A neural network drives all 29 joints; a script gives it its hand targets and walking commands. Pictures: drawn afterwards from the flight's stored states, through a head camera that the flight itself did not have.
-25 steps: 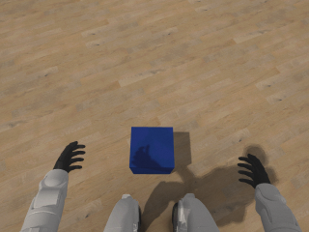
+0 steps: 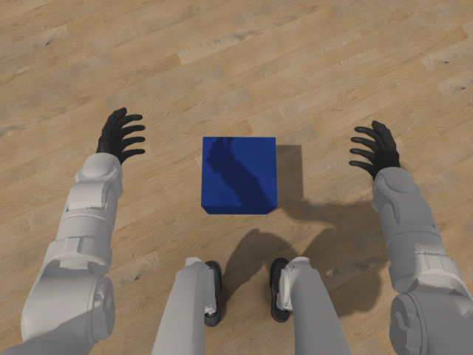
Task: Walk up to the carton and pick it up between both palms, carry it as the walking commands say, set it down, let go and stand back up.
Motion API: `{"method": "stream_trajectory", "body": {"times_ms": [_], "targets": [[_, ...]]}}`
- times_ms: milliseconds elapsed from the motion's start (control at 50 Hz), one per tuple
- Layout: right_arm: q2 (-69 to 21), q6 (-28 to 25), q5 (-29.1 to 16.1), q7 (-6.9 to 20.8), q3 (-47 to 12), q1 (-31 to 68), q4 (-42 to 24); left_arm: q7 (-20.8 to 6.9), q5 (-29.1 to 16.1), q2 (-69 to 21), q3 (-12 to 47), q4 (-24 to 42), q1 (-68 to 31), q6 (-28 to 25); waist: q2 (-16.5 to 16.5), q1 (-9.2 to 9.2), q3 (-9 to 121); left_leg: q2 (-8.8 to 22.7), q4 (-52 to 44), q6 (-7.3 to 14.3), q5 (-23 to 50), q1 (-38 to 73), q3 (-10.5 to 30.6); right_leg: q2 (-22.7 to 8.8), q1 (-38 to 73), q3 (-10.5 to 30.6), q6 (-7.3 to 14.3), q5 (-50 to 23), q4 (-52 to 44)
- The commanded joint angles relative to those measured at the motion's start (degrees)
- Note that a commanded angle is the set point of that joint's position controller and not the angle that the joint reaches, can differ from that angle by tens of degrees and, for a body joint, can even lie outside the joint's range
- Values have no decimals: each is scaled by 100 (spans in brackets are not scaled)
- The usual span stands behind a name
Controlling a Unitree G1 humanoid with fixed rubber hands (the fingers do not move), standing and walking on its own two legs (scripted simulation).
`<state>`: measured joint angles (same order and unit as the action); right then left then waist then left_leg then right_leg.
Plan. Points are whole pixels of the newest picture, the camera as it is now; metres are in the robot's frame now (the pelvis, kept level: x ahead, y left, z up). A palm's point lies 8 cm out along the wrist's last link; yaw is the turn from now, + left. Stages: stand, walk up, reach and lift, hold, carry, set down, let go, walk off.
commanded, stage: reach and lift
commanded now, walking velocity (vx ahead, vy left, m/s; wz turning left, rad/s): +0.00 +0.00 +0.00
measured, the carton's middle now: (238, 179) +0.49 +0.01 -0.53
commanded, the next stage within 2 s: none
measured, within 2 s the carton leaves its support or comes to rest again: neither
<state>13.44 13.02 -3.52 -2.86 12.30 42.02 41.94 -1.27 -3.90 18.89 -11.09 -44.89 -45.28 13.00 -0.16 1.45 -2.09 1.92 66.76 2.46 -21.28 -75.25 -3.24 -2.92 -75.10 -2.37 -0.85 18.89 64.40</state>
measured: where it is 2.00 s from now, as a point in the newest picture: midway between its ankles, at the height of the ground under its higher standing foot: (246, 303)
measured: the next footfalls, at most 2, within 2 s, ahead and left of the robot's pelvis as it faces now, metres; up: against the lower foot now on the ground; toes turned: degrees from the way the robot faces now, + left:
none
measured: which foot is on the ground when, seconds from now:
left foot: down 0.00-1.00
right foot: down 0.00-1.00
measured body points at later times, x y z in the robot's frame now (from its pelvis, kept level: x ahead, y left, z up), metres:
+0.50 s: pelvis -0.01 -0.01 -0.02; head +0.34 +0.01 +0.27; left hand +0.51 +0.20 -0.15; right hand +0.50 -0.20 -0.16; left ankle +0.08 +0.10 -0.62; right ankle +0.09 -0.14 -0.62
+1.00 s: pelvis -0.05 -0.01 -0.17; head +0.30 +0.02 +0.09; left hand +0.50 +0.21 -0.31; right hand +0.49 -0.17 -0.31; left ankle +0.08 +0.10 -0.62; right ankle +0.09 -0.14 -0.62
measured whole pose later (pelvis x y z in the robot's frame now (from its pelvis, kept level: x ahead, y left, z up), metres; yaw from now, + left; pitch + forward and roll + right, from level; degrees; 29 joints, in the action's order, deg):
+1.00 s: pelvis -0.05 -0.01 -0.17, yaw +1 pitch +26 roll -3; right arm 15.5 12.7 -12.8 -13.4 8.7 71.8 42.9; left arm 6.8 -13.5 25.7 -3.4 -47.3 -75.9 11.9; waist -0.9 0.2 -30.0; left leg 0.4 105.6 0.9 -29.1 -102.2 1.6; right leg -0.5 -100.6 -1.5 -1.1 28.2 103.1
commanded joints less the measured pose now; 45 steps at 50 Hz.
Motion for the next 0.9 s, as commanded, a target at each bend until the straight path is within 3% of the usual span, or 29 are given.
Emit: {"method": "stream_trajectory", "body": {"times_ms": [0,20,60,120,140,160,200,220,280,340,360,380,420,460,480,500,560,600,620,640,680,740,760,780,800,820,840,860,880], "targets": [[717,-166,-155,-71,84,1405,-193,95,-95,803,-157,365,-1670,-202,91,-110,5244,-470,-953,-327,740,2596,432,614,2002,-55,15,-489,-431],[765,-168,74,-122,335,1962,-67,130,-224,700,25,189,-2158,-208,-44,180,5561,-529,-925,-311,339,2461,469,675,2000,-126,-8,-309,-392],[662,-263,-257,-90,210,1994,-50,199,-20,886,-163,377,-2385,-297,489,-145,6172,-516,-755,-357,1290,3034,433,626,1541,-74,29,-824,-308],[1020,-495,-122,-126,436,2640,-352,258,-159,574,-40,383,-2780,-443,419,163,6624,-460,-730,-387,1575,3052,544,682,1431,-90,54,-1087,-316],[1012,-501,15,-145,457,2664,-211,271,5,707,-221,-5,-2576,-490,449,14,6164,-557,-695,-421,1537,2566,363,697,1357,-96,41,-1073,-313],[806,-519,24,-118,351,2476,74,274,-147,459,-178,274,-2602,-486,-89,144,6474,-552,-665,-390,1700,2408,448,726,1593,-111,63,-1312,-250],[861,-638,-31,-184,572,2435,-464,352,230,862,-472,735,-2592,-646,477,-246,7360,-601,-524,-385,2697,3097,372,720,1661,-2,47,-2041,-202],[882,-653,-36,-208,591,2487,-337,381,-32,644,-198,803,-2763,-617,458,100,7724,-623,-403,-390,2711,3314,411,752,1633,-48,81,-1959,-153],[805,-673,-26,-151,525,2601,-223,318,-110,178,62,679,-2882,-523,515,132,7314,-564,-553,-409,2747,3396,603,704,1269,-151,114,-1847,-168],[825,-748,-48,-190,567,2697,-926,356,179,580,-461,1309,-2982,-665,653,-204,7919,-576,-318,-423,3318,3312,377,733,1600,46,96,-2528,-126],[752,-723,118,-134,730,2375,-510,334,108,298,-274,751,-2596,-583,450,193,7964,-532,-265,-352,3539,3533,634,825,1199,-144,21,-2519,11],[902,-650,143,-207,748,2629,-1029,391,261,694,-461,1311,-2865,-545,410,-59,8820,-588,-178,-367,3902,4315,652,863,1683,-106,-6,-2536,50],[949,-582,74,-125,504,3159,-784,356,-105,354,18,880,-3351,-455,128,317,7965,-520,-283,-307,2086,3518,608,813,1351,-203,40,-1313,61],[613,-509,-122,-188,437,2861,-1005,366,180,1020,-504,1002,-3426,-477,24,-125,8323,-596,64,-226,2861,3787,565,772,1526,15,-67,-1936,97],[954,-584,-84,-166,633,3145,-1153,429,41,802,-345,1026,-3296,-446,178,198,8579,-559,183,-326,2947,3892,544,797,1442,-197,-38,-1987,222],[267,-558,-194,-300,140,2770,-824,278,-81,694,-416,342,-2961,-519,-194,-159,8365,-653,144,-276,2854,2732,362,711,2507,88,-73,-2584,303],[461,-627,-100,-460,161,3109,-763,245,-212,1094,-497,866,-3685,-723,-391,40,8658,-699,913,-317,2196,1747,283,720,2459,191,-95,-2390,1134],[99,-560,-487,-591,-125,3661,-1139,170,-168,1206,-229,728,-3919,-783,247,-504,8769,-752,1040,-273,1912,1262,59,669,2732,326,-49,-2383,1346],[84,-434,-409,-673,-97,3587,-792,225,-67,1340,-433,150,-3797,-628,-19,-437,8551,-751,1163,-272,1319,1279,12,702,2351,162,-219,-1474,1423],[381,-427,-494,-742,168,3475,-809,284,-184,1231,-160,650,-4064,-619,421,-89,9181,-696,1251,-298,1485,1937,90,778,2317,25,-119,-1510,1545],[531,-338,-505,-871,12,3701,-1268,442,-214,1521,-296,862,-4001,-550,164,-316,9468,-724,1516,-305,1551,2010,12,799,2507,167,-85,-1372,1497],[773,-134,-443,-1011,114,3769,-1093,454,-806,1285,168,984,-4453,-282,1,386,9994,-701,1765,-286,1635,2108,168,830,2638,-134,-78,-1645,1918],[764,-125,-579,-1003,81,3591,-1176,499,-706,1665,50,1231,-4452,-286,390,223,10176,-665,2073,-270,1828,2249,183,828,2311,-84,-27,-1858,2184],[694,-141,-559,-1006,-88,3676,-843,560,-684,1513,215,392,-4325,-280,337,135,9073,-573,2100,-301,1396,1624,229,827,1437,-38,-34,-1284,2299],[812,-158,-486,-1010,45,3679,-1113,559,-583,1602,69,1125,-4250,-311,423,-43,9438,-634,2120,-338,1578,1742,116,858,1819,-47,6,-1438,2317],[697,-248,-729,-1043,-143,4179,-1186,599,-769,1455,285,565,-4441,-342,402,-151,9267,-570,2240,-260,1162,1402,149,847,1563,-23,20,-970,2505],[719,-280,-546,-1023,22,3824,-265,626,-686,1287,443,335,-4662,-409,599,117,8732,-562,2322,-333,1061,1266,292,805,813,-167,32,-769,2792],[545,-224,-775,-1028,-128,3982,-1138,676,-676,1526,309,858,-4469,-354,634,-96,9405,-558,2373,-297,1360,1574,170,816,1523,-24,30,-1145,2612],[800,-238,-815,-1023,-175,4257,-1174,724,-783,1664,281,998,-4726,-321,197,41,10143,-583,2668,-301,1403,1961,154,758,1865,-116,-41,-1150,2843]]}}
